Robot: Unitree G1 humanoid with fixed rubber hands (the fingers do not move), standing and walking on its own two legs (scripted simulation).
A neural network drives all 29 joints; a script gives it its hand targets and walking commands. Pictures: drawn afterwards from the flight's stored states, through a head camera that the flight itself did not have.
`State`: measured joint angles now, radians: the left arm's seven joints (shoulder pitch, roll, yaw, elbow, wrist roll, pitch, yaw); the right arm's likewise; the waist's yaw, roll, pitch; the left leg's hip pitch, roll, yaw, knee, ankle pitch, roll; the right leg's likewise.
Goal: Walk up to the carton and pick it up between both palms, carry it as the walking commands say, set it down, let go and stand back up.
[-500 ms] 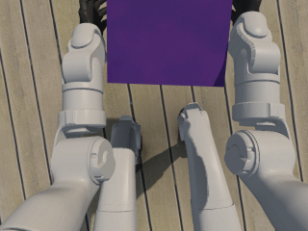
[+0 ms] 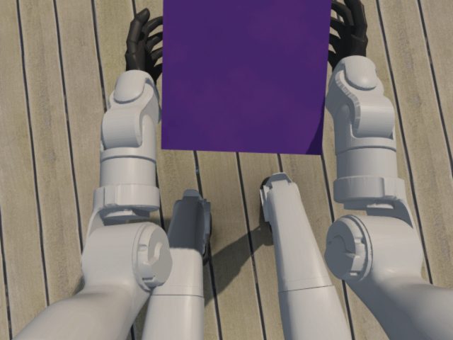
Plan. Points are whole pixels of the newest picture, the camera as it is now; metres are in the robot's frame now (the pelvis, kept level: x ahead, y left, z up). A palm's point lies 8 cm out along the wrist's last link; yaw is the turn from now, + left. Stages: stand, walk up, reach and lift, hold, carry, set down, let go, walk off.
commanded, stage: reach and lift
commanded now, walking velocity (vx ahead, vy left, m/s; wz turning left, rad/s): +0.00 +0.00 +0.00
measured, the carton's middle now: (241, 86) +0.48 -0.03 -0.11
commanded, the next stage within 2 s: none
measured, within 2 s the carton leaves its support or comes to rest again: neither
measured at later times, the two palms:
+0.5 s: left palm (107, 58) +0.47 +0.12 +0.05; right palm (379, 42) +0.45 -0.17 +0.06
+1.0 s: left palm (62, 27) +0.45 +0.12 +0.14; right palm (441, 2) +0.44 -0.17 +0.14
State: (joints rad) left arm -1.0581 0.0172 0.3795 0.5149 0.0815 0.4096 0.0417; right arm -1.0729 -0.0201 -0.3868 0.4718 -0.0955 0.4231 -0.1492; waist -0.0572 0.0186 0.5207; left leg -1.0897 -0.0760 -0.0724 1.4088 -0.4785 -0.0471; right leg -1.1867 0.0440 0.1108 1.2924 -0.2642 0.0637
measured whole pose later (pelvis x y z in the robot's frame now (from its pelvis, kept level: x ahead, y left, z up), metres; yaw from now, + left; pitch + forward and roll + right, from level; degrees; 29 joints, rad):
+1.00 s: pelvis +0.12 -0.01 +0.15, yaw +1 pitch +8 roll +0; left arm -0.41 -0.19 0.34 0.46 0.28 0.42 -0.04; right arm -0.39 0.18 -0.39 0.40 -0.28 0.41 -0.03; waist -0.06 0.02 0.00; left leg -0.44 -0.03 -0.13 0.58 -0.28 -0.03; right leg -0.52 0.01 0.06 0.52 -0.13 0.02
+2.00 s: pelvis +0.12 -0.01 +0.16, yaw +1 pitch -9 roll +0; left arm -0.39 -0.18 0.32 0.34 0.26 0.70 -0.03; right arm -0.39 0.19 -0.34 0.30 -0.32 0.70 -0.03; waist 0.00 0.02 0.07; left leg -0.02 -0.01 -0.13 0.44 -0.26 -0.03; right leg -0.13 0.02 0.07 0.40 -0.12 0.02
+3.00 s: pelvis +0.13 +0.00 +0.16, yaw +1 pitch -9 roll +0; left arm -0.26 -0.15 0.19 0.23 0.23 0.76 0.00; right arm -0.27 0.15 -0.22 0.22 -0.27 0.75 -0.03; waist 0.00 0.02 0.04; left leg 0.02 -0.01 -0.12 0.42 -0.27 -0.02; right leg -0.09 0.01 0.08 0.38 -0.14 0.03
